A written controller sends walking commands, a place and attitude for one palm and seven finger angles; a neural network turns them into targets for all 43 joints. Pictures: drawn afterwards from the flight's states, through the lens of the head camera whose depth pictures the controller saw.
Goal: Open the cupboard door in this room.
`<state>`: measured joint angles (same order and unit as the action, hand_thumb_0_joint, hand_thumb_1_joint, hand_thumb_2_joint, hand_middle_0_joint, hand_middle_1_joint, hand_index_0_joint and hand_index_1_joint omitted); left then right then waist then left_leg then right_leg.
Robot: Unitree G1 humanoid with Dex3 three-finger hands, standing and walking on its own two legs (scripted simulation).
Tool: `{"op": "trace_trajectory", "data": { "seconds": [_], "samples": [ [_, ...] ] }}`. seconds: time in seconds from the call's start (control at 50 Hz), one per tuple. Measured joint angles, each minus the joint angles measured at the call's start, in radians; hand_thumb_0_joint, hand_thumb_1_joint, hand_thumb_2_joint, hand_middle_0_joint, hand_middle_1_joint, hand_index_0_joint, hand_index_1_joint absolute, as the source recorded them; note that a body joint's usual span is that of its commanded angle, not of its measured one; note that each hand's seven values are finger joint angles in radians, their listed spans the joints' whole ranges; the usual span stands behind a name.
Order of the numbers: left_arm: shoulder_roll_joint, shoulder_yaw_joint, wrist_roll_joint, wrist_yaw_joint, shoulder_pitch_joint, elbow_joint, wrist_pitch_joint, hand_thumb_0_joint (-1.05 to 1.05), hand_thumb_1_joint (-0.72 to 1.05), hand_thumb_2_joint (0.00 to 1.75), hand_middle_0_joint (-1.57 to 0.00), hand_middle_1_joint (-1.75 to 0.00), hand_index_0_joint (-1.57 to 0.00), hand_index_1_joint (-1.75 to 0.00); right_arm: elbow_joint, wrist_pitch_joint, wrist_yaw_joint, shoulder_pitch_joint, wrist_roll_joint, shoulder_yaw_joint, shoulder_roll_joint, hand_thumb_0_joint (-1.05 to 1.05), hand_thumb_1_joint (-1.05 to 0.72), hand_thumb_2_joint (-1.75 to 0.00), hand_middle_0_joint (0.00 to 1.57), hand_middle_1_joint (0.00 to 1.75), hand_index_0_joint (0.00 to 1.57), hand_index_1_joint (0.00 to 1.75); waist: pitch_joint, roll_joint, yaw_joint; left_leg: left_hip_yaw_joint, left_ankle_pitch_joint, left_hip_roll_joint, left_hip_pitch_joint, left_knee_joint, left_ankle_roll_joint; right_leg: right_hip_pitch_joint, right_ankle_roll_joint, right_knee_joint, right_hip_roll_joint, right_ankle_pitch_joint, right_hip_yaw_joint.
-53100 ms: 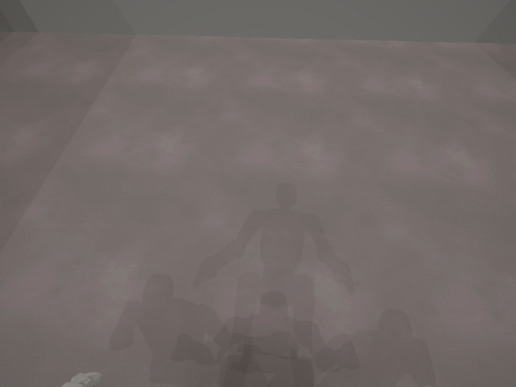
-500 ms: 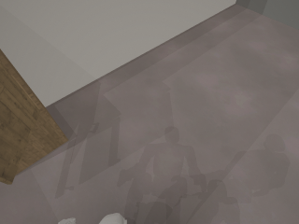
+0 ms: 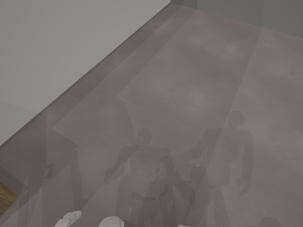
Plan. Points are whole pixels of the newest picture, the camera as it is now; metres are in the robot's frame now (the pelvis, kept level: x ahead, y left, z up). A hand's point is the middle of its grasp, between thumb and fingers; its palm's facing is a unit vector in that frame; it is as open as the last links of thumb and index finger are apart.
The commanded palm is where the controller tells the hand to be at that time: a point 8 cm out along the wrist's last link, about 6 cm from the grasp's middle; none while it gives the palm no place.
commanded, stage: walk to a spot facing it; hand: left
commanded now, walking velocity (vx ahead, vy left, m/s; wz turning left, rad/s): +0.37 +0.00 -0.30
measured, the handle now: out of the picture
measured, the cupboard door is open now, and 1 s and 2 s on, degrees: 49 49 49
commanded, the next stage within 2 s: turn to face it in 0.82 s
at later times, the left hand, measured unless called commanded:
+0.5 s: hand (116, 160) +0.34 +0.13 -0.16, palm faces -0.11 -0.98 -0.17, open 7.3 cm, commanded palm none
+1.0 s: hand (141, 108) +0.58 +0.06 -0.16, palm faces -0.13 -0.97 -0.18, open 7.3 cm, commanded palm none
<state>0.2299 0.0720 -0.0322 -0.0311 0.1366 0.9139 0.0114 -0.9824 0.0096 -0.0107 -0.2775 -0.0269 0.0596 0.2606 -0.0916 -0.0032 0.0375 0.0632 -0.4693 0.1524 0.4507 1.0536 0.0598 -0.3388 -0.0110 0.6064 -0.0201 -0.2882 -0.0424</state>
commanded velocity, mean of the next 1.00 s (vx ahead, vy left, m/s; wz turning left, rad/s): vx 0.31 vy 0.00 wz -0.08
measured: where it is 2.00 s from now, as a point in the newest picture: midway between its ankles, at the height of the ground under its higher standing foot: (174, 153)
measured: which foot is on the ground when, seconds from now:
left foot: up 0.00-0.10, down 0.12-0.36, up 0.38-0.58, down 0.60-0.88, up 0.90-1.00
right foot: down 0.00-0.10, up 0.12-0.34, down 0.36-0.60, up 0.62-0.88, down 0.90-1.00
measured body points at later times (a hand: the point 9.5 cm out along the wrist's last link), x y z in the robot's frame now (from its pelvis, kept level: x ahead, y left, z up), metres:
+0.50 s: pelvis +0.23 -0.04 +0.00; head +0.26 -0.03 +0.45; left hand +0.35 +0.19 -0.15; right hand +0.16 -0.27 -0.15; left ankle +0.21 +0.10 -0.67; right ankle +0.20 -0.15 -0.73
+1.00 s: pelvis +0.46 -0.10 +0.00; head +0.49 -0.11 +0.45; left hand +0.59 +0.11 -0.14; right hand +0.38 -0.32 -0.16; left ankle +0.41 +0.04 -0.67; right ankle +0.47 -0.21 -0.73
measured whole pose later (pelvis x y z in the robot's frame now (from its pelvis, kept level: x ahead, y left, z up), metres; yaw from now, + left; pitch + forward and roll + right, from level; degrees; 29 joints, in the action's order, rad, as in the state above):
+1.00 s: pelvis +0.46 -0.10 +0.00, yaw -9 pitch +0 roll -1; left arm 0.16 0.06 -0.03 -0.01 0.15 1.00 0.05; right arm -1.12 0.01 -0.01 -0.33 -0.02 0.05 0.17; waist -0.07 0.03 0.02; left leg 0.08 -0.48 0.13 0.36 1.07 0.03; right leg -0.32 -0.03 0.61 -0.05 -0.28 -0.16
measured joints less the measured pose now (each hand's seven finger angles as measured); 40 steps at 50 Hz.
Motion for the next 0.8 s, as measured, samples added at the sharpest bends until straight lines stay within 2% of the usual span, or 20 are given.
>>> {"op": "trace_trajectory", "data": {
  "seconds": [0.04, 0.08, 0.1, 0.12, 0.16, 0.2, 0.22, 0.26, 0.34, 0.38, 0.44, 0.48, 0.54, 0.6, 0.62, 0.66, 0.7, 0.72, 0.76, 0.8],
  "samples": [
    [-0.005, -0.002, -0.003, -0.001, 0.026, 0.025, -0.003, 0.0, 0.91, 0.9, -0.2, -0.3, -0.2, -0.3, 0.027, -0.018, -0.005, 0.033, -0.001, -0.001, -0.016, 0.01, -0.91, -0.9, 0.2, 0.3, 0.2, 0.3, 0.01, -0.024, -0.003, 0.017, 0.059, -0.015, 0.001, -0.148, -0.002, 0.034, 0.003, -0.042, 0.003, 0.005, 0.03],
    [-0.011, -0.003, -0.001, -0.007, 0.051, 0.05, -0.01, 0.0, 0.91, 0.9, -0.2, -0.3, -0.2, -0.3, 0.054, -0.044, -0.008, 0.051, -0.002, -0.008, -0.029, 0.01, -0.91, -0.9, 0.2, 0.3, 0.2, 0.3, 0.02, -0.04, -0.007, 0.045, 0.142, -0.033, -0.04, -0.323, -0.001, 0.062, 0.006, -0.048, 0.004, -0.015, 0.059],
    [-0.019, -0.005, 0.001, -0.01, 0.067, 0.057, -0.014, 0.0, 0.91, 0.9, -0.2, -0.3, -0.2, -0.3, 0.069, -0.06, -0.008, 0.049, -0.004, -0.012, -0.028, 0.01, -0.91, -0.9, 0.2, 0.3, 0.2, 0.3, 0.031, -0.034, -0.01, 0.051, 0.137, -0.037, -0.072, -0.412, -0.005, 0.063, 0.002, -0.023, 0.011, -0.045, 0.067],
    [-0.03, -0.007, 0.004, -0.013, 0.084, 0.062, -0.019, 0.0, 0.91, 0.9, -0.2, -0.3, -0.2, -0.3, 0.084, -0.078, -0.006, 0.043, -0.01, -0.014, -0.021, 0.01, -0.91, -0.9, 0.2, 0.3, 0.2, 0.3, 0.045, -0.009, -0.01, 0.037, 0.166, -0.025, -0.086, -0.46, -0.022, 0.041, -0.002, 0.052, 0.026, -0.106, 0.058],
    [-0.025, -0.003, 0.005, -0.016, 0.09, 0.079, -0.029, 0.0, 0.91, 0.9, -0.2, -0.3, -0.2, -0.3, 0.081, -0.094, 0.005, 0.04, -0.02, -0.019, -0.045, 0.0, -0.91, -0.9, 0.2, 0.3, 0.2, 0.3, 0.051, -0.024, -0.005, 0.059, 0.171, -0.02, -0.098, -0.412, -0.032, -0.025, -0.008, 0.275, 0.017, -0.182, 0.056],
    [-0.015, 0.004, -0.001, -0.017, 0.07, 0.09, -0.032, 0.01, 0.91, 0.9, -0.2, -0.3, -0.2, -0.3, 0.071, -0.101, 0.008, 0.009, -0.025, -0.028, -0.075, 0.0, -0.91, -0.9, 0.2, 0.3, 0.2, 0.3, 0.055, -0.04, 0.0, 0.071, 0.149, -0.019, -0.139, -0.435, -0.024, -0.099, -0.006, 0.45, 0.0, -0.164, 0.038],
    [-0.013, 0.006, -0.002, -0.019, 0.053, 0.088, -0.03, 0.01, 0.91, 0.9, -0.2, -0.3, -0.2, -0.3, 0.061, -0.102, 0.01, -0.01, -0.026, -0.032, -0.087, 0.0, -0.91, -0.9, 0.2, 0.3, 0.2, 0.3, 0.052, -0.041, -0.002, 0.073, 0.15, -0.018, -0.166, -0.465, -0.016, -0.126, -0.003, 0.478, -0.012, -0.146, 0.024],
    [-0.017, 0.003, -0.001, -0.025, 0.018, 0.074, -0.023, 0.01, 0.91, 0.9, -0.2, -0.3, -0.2, -0.3, 0.031, -0.098, 0.01, -0.044, -0.026, -0.039, -0.1, 0.0, -0.91, -0.9, 0.2, 0.3, 0.2, 0.3, 0.042, -0.028, -0.008, 0.077, 0.161, -0.008, -0.221, -0.531, 0.003, -0.147, 0.001, 0.4, -0.033, -0.115, -0.009],
    [-0.025, -0.006, 0.003, -0.036, -0.025, 0.04, 0.007, 0.01, 0.91, 0.9, -0.19, -0.3, -0.2, -0.29, -0.031, -0.073, 0.002, -0.112, -0.019, -0.04, -0.106, 0.0, -0.91, -0.9, 0.21, 0.3, 0.2, 0.3, 0.03, 0.006, -0.001, 0.085, 0.115, 0.023, -0.3, -0.552, 0.03, -0.08, -0.01, 0.065, -0.026, -0.011, -0.062],
    [-0.015, -0.004, 0.002, -0.03, -0.031, 0.026, 0.032, 0.0, 0.91, 0.9, -0.2, -0.3, -0.2, -0.3, -0.06, -0.054, -0.002, -0.15, -0.005, -0.038, -0.111, 0.0, -0.91, -0.9, 0.21, 0.3, 0.2, 0.3, 0.038, -0.019, -0.002, 0.09, 0.032, 0.014, -0.267, -0.39, 0.016, -0.04, -0.035, -0.001, -0.041, 0.019, -0.045],
    [-0.041, -0.002, 0.008, -0.004, -0.024, 0.038, 0.04, 0.0, 0.91, 0.9, -0.2, -0.3, -0.2, -0.3, -0.11, -0.012, -0.003, -0.121, 0.001, -0.021, -0.09, 0.01, -0.91, -0.9, 0.21, 0.3, 0.2, 0.3, 0.022, 0.01, -0.003, 0.019, -0.052, -0.004, -0.132, -0.044, -0.013, 0.012, -0.011, 0.039, -0.03, -0.028, -0.068],
    [-0.047, -0.002, 0.006, 0.012, 0.009, 0.053, 0.04, 0.0, 0.91, 0.9, -0.2, -0.3, -0.2, -0.3, -0.112, -0.006, -0.003, -0.084, 0.0, -0.011, -0.084, 0.01, -0.91, -0.9, 0.21, 0.3, 0.2, 0.3, 0.026, 0.005, -0.003, 0.019, -0.033, -0.011, -0.06, -0.003, -0.017, 0.066, 0.002, -0.014, -0.023, -0.035, -0.07],
    [-0.037, 0.009, 0.005, 0.023, 0.066, 0.093, 0.038, 0.0, 0.92, 0.9, -0.2, -0.3, -0.2, -0.3, -0.077, -0.021, -0.01, -0.025, -0.001, -0.002, -0.088, 0.01, -0.91, -0.9, 0.2, 0.3, 0.2, 0.3, 0.037, -0.028, -0.01, 0.045, 0.054, -0.017, -0.023, -0.187, -0.017, 0.134, 0.009, -0.091, -0.019, -0.032, -0.054],
    [-0.027, 0.01, 0.009, 0.012, 0.126, 0.135, 0.025, -0.01, 0.93, 0.9, -0.2, -0.3, -0.2, -0.3, -0.028, -0.062, -0.015, 0.013, -0.006, -0.003, -0.075, 0.01, -0.91, -0.9, 0.2, 0.3, 0.2, 0.3, 0.046, -0.032, -0.018, 0.077, 0.171, -0.03, -0.071, -0.442, -0.025, 0.169, 0.017, -0.07, -0.013, -0.085, -0.03],
    [-0.029, 0.008, 0.01, 0.01, 0.148, 0.145, 0.018, 0.0, 0.93, 0.9, -0.2, -0.3, -0.2, -0.3, -0.014, -0.079, -0.013, 0.021, -0.011, -0.002, -0.066, 0.01, -0.91, -0.9, 0.2, 0.3, 0.2, 0.3, 0.053, -0.019, -0.02, 0.077, 0.228, -0.022, -0.075, -0.449, -0.039, 0.145, 0.011, 0.013, -0.008, -0.128, -0.03],
    [-0.017, 0.009, 0.008, 0.007, 0.167, 0.17, -0.004, 0.0, 0.93, 0.9, -0.2, -0.3, -0.2, -0.3, -0.002, -0.096, -0.001, 0.033, -0.018, -0.004, -0.076, 0.0, -0.91, -0.9, 0.2, 0.3, 0.2, 0.3, 0.057, -0.037, -0.014, 0.103, 0.188, -0.022, -0.088, -0.39, -0.053, 0.057, -0.004, 0.279, -0.011, -0.184, 0.002],
    [-0.007, 0.012, 0.003, 0.005, 0.153, 0.185, -0.016, 0.0, 0.93, 0.9, -0.2, -0.3, -0.2, -0.3, 0.003, -0.107, 0.008, 0.018, -0.021, -0.01, -0.091, 0.0, -0.91, -0.9, 0.2, 0.3, 0.2, 0.3, 0.062, -0.046, -0.01, 0.115, 0.146, -0.028, -0.13, -0.41, -0.049, -0.042, -0.007, 0.492, -0.017, -0.148, 0.006],
    [-0.006, 0.012, 0.002, 0.002, 0.137, 0.183, -0.018, 0.0, 0.92, 0.9, -0.2, -0.3, -0.2, -0.29, -0.002, -0.11, 0.012, 0.006, -0.021, -0.013, -0.098, 0.0, -0.91, -0.9, 0.2, 0.3, 0.2, 0.3, 0.06, -0.047, -0.014, 0.117, 0.146, -0.032, -0.158, -0.442, -0.041, -0.081, -0.002, 0.533, -0.026, -0.125, -0.001],
    [-0.011, 0.009, 0.002, -0.007, 0.099, 0.164, -0.018, 0.01, 0.92, 0.9, -0.19, -0.3, -0.2, -0.29, -0.023, -0.108, 0.015, -0.017, -0.021, -0.02, -0.106, 0.0, -0.91, -0.9, 0.2, 0.3, 0.2, 0.3, 0.05, -0.035, -0.026, 0.121, 0.161, -0.033, -0.219, -0.515, -0.026, -0.127, 0.006, 0.471, -0.047, -0.09, -0.022],
    [-0.024, 0.002, 0.004, -0.016, 0.066, 0.138, -0.01, 0.01, 0.92, 0.9, -0.19, -0.3, -0.2, -0.29, -0.048, -0.097, 0.012, -0.04, -0.019, -0.024, -0.107, 0.0, -0.91, -0.9, 0.2, 0.3, 0.2, 0.3, 0.043, -0.014, -0.031, 0.124, 0.163, -0.027, -0.274, -0.571, -0.019, -0.136, 0.008, 0.301, -0.06, -0.056, -0.047]
  ]
}}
